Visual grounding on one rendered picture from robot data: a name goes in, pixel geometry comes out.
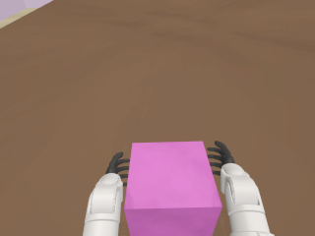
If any right robot hand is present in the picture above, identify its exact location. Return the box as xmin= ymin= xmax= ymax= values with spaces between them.
xmin=207 ymin=141 xmax=235 ymax=176

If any left robot forearm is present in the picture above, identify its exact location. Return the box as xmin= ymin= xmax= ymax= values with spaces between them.
xmin=83 ymin=173 xmax=123 ymax=236

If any left robot hand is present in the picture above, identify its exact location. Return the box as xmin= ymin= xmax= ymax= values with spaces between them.
xmin=105 ymin=151 xmax=130 ymax=187

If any carton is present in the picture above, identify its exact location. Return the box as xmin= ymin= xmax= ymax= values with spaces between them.
xmin=124 ymin=141 xmax=222 ymax=236

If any right robot forearm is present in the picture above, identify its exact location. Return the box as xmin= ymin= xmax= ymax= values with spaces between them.
xmin=220 ymin=163 xmax=275 ymax=236

